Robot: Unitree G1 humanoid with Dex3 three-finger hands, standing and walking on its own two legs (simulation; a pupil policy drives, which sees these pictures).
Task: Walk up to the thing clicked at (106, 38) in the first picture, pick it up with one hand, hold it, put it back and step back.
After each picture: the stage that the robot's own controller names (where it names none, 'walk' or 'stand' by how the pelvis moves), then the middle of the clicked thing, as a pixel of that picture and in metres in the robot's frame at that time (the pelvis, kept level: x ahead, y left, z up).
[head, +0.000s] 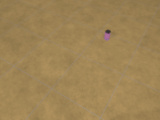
stand; (107, 35) +1.51 -0.33 -0.72
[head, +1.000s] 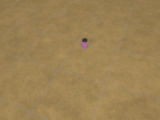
walk; (84, 43) +1.41 +0.07 -0.69
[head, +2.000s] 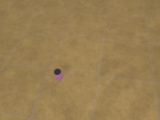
walk; (58, 74) +0.88 +0.28 -0.72
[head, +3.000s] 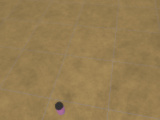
walk; (60, 108) +0.53 +0.22 -0.71
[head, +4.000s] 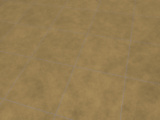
stand; out of the picture +0.38 +0.19 -0.71
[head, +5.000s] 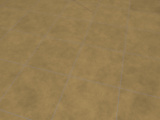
stand; out of the picture +0.35 +0.16 -0.72
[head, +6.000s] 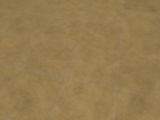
stand; out of the picture +0.32 +0.17 -0.72
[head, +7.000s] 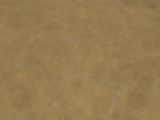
stand; out of the picture +0.33 +0.18 -0.73
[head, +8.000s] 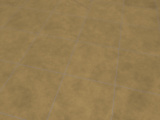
stand; out of the picture +0.33 +0.18 -0.73
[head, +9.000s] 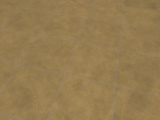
go down; out of the picture +0.33 +0.18 -0.73
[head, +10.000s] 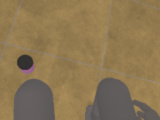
go down; (26, 64) +0.41 +0.20 -0.34
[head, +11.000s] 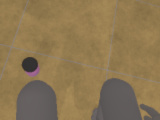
approach; (31, 67) +0.41 +0.20 -0.31
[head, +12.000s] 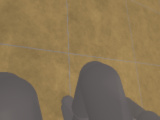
close in; out of the picture +0.40 +0.24 -0.22
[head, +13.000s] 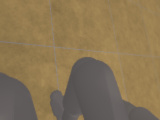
close; out of the picture +0.40 +0.25 -0.22
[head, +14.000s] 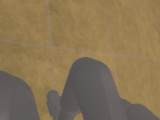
lift; out of the picture +0.39 +0.24 -0.23
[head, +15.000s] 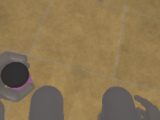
lift; (18, 79) +0.32 +0.21 -0.03
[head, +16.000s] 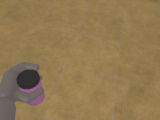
hold; (32, 88) +0.32 +0.17 +0.03
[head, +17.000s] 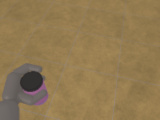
hold; (35, 89) +0.32 +0.17 +0.02
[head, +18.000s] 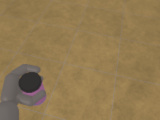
crouch; (33, 89) +0.32 +0.17 +0.01
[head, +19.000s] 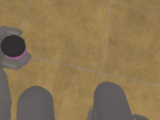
crouch; (16, 52) +0.43 +0.19 -0.08
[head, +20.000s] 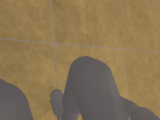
lower; out of the picture +0.43 +0.29 -0.21
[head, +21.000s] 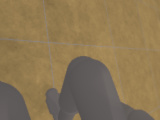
lower; out of the picture +0.42 +0.27 -0.23
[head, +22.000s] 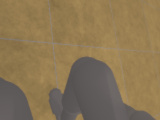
lower; out of the picture +0.41 +0.27 -0.22
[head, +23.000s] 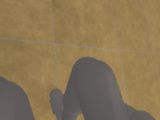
lower; out of the picture +0.41 +0.27 -0.22
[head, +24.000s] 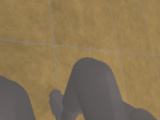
loosen; out of the picture +0.41 +0.24 -0.22
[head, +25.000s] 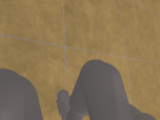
stand; out of the picture +0.42 +0.25 -0.23
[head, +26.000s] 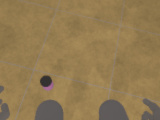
walk; (47, 83) +0.42 +0.18 -0.48
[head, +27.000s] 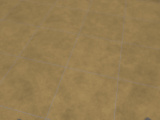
stand; out of the picture +0.37 +0.16 -0.66
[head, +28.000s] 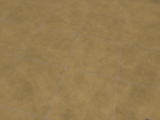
stand; out of the picture +0.38 +0.17 -0.66
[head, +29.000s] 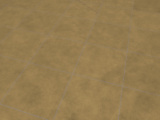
stand; out of the picture +0.40 +0.15 -0.72
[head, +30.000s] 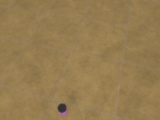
walk; (63, 110) +0.44 +0.19 -0.69
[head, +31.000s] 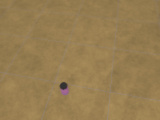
walk; (64, 88) +0.67 +0.20 -0.71
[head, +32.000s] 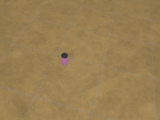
stand; (64, 58) +1.04 +0.14 -0.70
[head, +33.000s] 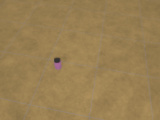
stand; (57, 63) +1.00 +0.22 -0.71
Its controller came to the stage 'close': yes
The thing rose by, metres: 0.72
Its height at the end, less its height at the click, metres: +0.00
